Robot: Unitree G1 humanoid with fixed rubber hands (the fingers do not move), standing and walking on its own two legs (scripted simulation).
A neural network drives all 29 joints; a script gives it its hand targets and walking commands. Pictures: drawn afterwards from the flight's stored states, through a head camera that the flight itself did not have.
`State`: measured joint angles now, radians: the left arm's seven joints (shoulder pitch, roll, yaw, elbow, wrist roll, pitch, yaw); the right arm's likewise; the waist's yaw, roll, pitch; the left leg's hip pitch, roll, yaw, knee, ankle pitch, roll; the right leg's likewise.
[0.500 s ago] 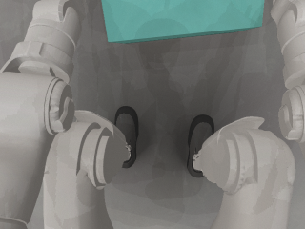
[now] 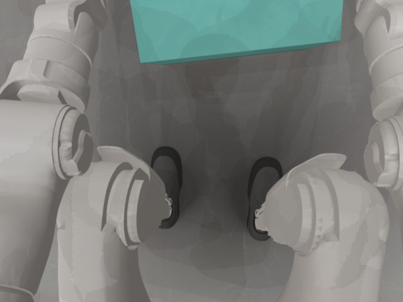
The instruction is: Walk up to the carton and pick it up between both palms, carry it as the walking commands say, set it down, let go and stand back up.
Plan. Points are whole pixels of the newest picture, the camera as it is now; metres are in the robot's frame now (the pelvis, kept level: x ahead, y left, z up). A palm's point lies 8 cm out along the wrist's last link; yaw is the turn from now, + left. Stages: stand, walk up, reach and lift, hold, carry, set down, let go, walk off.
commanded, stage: reach and lift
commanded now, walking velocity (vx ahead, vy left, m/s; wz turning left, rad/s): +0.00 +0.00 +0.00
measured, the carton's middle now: out of the picture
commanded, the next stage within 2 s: none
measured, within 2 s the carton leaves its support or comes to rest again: leaves its support in 0.22 s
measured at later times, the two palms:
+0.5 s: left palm out of the picture +0.54 +0.18 -0.12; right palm out of the picture +0.55 -0.19 -0.14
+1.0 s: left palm out of the picture +0.54 +0.18 -0.09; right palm out of the picture +0.54 -0.17 -0.13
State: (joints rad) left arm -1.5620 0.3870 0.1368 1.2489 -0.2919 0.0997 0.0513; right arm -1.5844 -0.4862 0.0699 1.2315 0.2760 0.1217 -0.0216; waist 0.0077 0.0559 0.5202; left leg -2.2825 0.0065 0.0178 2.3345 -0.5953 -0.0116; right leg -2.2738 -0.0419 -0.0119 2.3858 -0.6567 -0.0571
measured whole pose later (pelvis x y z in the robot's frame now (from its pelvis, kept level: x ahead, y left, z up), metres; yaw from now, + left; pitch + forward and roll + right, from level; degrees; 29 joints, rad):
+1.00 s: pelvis -0.02 +0.01 +0.05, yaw -1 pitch +30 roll +2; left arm -1.47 0.25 0.33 0.85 -0.14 0.25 0.30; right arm -1.53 -0.44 0.00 0.94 0.14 0.33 -0.18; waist 0.05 0.10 0.53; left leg -2.16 -0.06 0.00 2.18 -0.55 -0.04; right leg -2.15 0.03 0.03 2.22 -0.60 0.01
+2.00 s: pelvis -0.06 +0.01 +0.14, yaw -3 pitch +23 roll +1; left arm -1.39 0.16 0.39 0.64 0.00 0.44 0.31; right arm -1.49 -0.40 -0.17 0.85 0.04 0.46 -0.09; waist 0.03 0.00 0.52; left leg -1.84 -0.06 -0.03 1.87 -0.44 -0.04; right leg -1.83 0.08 0.05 1.89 -0.46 0.03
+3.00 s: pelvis -0.07 +0.01 +0.24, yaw -2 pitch +15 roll +0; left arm -1.26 0.17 0.37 0.59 -0.03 0.48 0.29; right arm -1.31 -0.30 -0.19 0.73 0.01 0.51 -0.12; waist 0.06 0.05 0.52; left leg -1.42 -0.10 -0.08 1.53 -0.36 -0.05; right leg -1.42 0.07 0.04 1.55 -0.40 0.02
